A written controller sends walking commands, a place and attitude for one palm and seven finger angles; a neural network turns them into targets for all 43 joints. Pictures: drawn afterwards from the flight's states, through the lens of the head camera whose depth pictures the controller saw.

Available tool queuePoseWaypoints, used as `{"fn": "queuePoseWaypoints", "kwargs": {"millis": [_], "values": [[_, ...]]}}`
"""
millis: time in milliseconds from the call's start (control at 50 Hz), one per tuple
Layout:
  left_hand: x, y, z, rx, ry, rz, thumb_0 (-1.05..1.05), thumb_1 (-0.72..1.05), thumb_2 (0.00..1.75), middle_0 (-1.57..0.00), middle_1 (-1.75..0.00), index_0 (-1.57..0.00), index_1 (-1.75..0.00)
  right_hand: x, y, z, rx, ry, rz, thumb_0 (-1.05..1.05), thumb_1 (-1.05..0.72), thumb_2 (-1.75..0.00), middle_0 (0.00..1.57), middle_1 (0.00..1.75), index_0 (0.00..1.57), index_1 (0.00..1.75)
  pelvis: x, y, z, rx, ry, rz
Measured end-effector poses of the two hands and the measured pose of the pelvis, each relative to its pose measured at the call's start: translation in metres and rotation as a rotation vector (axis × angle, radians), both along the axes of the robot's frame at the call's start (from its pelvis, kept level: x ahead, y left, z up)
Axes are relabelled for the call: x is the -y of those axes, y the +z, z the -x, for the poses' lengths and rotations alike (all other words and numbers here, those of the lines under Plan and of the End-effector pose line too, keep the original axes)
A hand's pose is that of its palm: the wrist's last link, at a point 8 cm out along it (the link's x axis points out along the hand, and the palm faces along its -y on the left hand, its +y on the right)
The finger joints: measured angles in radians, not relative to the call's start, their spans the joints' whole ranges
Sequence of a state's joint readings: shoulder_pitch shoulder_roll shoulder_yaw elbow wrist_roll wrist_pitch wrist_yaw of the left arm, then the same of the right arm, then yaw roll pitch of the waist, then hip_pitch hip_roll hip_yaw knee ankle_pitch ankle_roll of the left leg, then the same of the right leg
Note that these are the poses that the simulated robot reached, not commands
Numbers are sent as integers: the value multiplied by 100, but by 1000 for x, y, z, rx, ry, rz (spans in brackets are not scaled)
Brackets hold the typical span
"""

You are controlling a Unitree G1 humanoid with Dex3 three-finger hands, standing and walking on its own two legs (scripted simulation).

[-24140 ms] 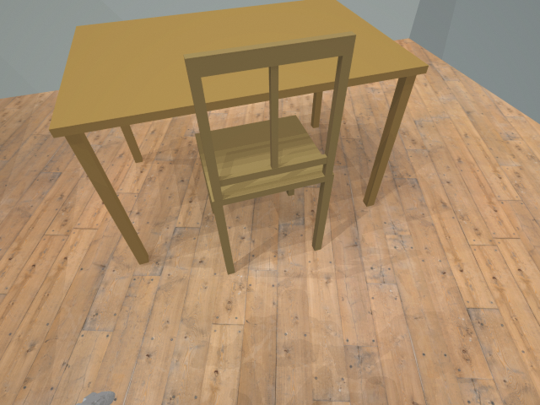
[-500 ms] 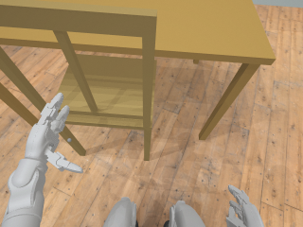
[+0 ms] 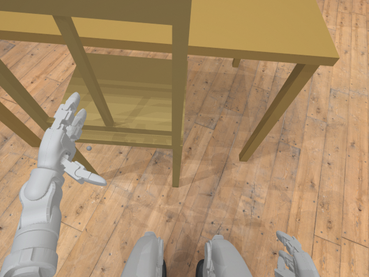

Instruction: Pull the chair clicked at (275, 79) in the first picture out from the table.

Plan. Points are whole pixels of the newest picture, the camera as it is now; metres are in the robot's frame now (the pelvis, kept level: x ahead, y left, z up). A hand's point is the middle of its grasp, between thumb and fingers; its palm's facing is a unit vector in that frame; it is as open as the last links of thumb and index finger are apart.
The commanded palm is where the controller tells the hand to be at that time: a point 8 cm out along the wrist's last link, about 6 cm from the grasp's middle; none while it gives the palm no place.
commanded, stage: aim the fingers beside a spindle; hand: left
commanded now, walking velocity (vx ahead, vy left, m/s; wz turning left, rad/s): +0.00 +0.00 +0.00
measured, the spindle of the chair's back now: (92, 84) +0.51 +0.23 +0.06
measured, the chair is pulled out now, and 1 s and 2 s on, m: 0.00 0.00 0.00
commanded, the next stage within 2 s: push the fingers through the gap in 0.54 s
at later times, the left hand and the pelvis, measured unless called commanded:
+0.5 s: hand (85, 151) +0.36 +0.21 +0.04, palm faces -0.04 -1.00 -0.06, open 16.9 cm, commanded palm +0.34 +0.27 +0.03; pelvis +0.00 -0.01 +0.00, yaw +0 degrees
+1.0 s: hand (93, 135) +0.39 +0.21 +0.03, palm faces -0.08 -1.00 -0.06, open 16.9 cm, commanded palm +0.38 +0.26 +0.03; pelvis +0.00 +0.00 +0.00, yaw +0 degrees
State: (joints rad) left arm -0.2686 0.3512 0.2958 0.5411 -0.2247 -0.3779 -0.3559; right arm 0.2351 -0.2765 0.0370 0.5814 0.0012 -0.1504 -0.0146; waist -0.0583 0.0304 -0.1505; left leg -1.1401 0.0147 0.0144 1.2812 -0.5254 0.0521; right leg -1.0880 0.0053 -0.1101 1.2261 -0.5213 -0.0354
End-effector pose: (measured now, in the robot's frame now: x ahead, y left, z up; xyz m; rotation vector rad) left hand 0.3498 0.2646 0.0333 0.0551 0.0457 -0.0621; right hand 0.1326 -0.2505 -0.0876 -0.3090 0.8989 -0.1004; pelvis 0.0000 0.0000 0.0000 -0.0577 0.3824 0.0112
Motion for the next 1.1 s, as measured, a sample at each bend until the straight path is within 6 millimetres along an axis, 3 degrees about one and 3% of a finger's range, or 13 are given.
{"fn": "queuePoseWaypoints", "kwargs": {"millis": [140, 220, 300, 440, 600, 720, 880, 1100], "values": [[-2, 7, 1, 9, 8, -16, -1, -49, 30, -6, -8, -6, -8, 5, -2, 11, -37, -24, -14, 1, -91, -90, 20, 30, 20, 30, 3, 2, -2, -1, -7, -5], [-4, 2, 4, -19, 18, -8, -1, -49, 30, -6, -8, -6, -8, 8, -2, 12, -46, -25, -13, 1, -91, -90, 20, 30, 20, 30, 5, 3, -3, -3, -6, -7], [-5, -3, 6, -18, 23, -4, -1, -49, 30, -6, -8, -6, -8, 11, -2, 9, -41, -24, -4, 1, -91, -90, 20, 30, 20, 30, 7, 1, -3, -5, -6, -6], [-1, 9, 13, 25, 5, -17, -1, -49, 30, -6, -8, -6, -8, 13, 2, -1, -12, -14, -6, 1, -91, -90, 20, 30, 20, 30, 9, 4, -5, 4, -3, -6], [-7, -1, 14, -12, 25, -2, -1, -49, 30, -6, -8, -6, -8, 12, 3, -10, 20, -3, -6, 1, -91, -90, 20, 30, 20, 30, 11, 1, -4, 1, -4, -6], [-6, 6, 17, 26, 10, -11, -1, -50, 30, -6, -8, -6, -8, 10, 2, -11, 19, 6, -5, 1, -91, -90, 20, 30, 20, 30, 9, 1, -4, 4, -1, -3], [-6, -1, -8, -1, 9, 5, -1, -50, 30, -6, -8, -6, -8, 9, -5, -3, -6, 3, 8, 1, -91, -90, 20, 30, 20, 30, 7, -4, 1, -7, 4, 4], [2, 3, -39, 5, 15, 2, -1, -49, 30, -6, -8, -6, -8, 9, -11, 28, -92, -42, 0, 1, -91, -90, 20, 30, 20, 30, 4, -4, 0, -24, -11, -2]]}}
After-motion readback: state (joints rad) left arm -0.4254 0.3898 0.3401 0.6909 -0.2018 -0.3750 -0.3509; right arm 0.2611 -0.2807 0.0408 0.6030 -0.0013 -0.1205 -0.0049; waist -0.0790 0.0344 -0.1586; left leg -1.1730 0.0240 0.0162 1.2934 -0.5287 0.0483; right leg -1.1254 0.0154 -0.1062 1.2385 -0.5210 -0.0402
